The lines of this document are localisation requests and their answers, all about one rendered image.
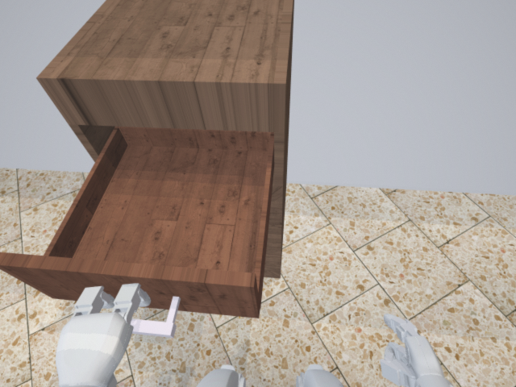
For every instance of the drawer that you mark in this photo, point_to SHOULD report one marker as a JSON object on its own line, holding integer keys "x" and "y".
{"x": 183, "y": 212}

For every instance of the handle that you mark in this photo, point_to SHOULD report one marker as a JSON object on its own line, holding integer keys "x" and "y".
{"x": 154, "y": 328}

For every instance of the left robot hand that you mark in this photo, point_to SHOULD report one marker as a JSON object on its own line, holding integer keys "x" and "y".
{"x": 92, "y": 344}

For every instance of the robot right shin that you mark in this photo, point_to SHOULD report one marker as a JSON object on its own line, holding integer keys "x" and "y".
{"x": 315, "y": 366}

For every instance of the right robot hand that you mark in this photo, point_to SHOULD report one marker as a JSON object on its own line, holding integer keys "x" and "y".
{"x": 403, "y": 366}

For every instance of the left robot thigh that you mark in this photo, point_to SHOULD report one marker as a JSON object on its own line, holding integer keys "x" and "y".
{"x": 223, "y": 378}

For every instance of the cabinet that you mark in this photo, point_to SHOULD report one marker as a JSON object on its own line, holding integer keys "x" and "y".
{"x": 185, "y": 64}

